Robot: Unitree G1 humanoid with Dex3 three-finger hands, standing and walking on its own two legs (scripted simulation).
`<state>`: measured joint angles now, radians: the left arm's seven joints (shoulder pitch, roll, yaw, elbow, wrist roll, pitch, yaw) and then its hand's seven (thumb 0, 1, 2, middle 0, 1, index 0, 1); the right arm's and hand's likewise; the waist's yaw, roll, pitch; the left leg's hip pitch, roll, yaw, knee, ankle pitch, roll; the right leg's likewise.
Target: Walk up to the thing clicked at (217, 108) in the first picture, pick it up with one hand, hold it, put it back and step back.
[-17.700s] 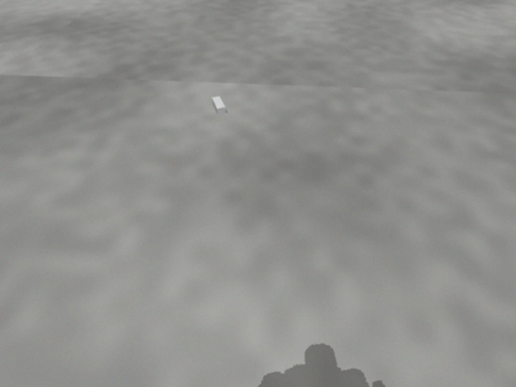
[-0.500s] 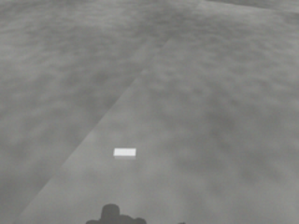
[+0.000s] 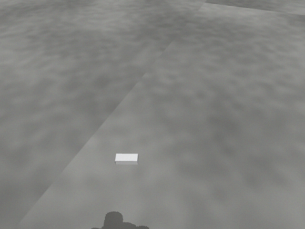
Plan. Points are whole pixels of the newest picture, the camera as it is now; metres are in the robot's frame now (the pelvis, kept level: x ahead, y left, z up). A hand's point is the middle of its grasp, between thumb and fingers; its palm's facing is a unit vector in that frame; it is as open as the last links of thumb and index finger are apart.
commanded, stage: stand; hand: left
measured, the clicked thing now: (127, 159) +0.77 +0.19 -0.76
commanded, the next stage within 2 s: walk up in 0.04 s
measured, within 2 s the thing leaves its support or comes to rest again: neither
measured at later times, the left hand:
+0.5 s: hand out of the picture +0.12 +0.32 -0.17, palm faces -0.07 -0.94 -0.34, open 7.4 cm
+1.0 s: hand (81, 179) +0.34 +0.25 -0.14, palm faces -0.06 -0.93 -0.37, open 7.4 cm
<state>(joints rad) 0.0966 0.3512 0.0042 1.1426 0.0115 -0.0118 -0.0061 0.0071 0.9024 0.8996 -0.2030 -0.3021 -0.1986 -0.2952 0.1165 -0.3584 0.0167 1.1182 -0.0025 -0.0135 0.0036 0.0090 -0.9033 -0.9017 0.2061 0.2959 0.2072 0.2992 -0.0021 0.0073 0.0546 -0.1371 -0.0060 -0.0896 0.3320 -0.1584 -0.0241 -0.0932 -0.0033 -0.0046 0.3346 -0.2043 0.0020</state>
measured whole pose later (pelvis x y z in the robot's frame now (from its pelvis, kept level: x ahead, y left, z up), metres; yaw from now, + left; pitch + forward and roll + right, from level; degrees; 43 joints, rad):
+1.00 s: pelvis +0.26 -0.01 -0.01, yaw -2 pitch -3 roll +0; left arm 0.30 0.39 0.05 0.80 0.02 -0.06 -0.05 0.01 0.90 0.90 -0.21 -0.30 -0.20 -0.30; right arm 0.32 -0.41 -0.06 0.85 -0.02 -0.05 0.06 0.01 -0.90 -0.90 0.21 0.30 0.21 0.30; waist 0.02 0.02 0.08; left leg -0.43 0.07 0.03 0.73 -0.31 0.00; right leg -0.20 -0.02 -0.06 0.53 -0.29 -0.03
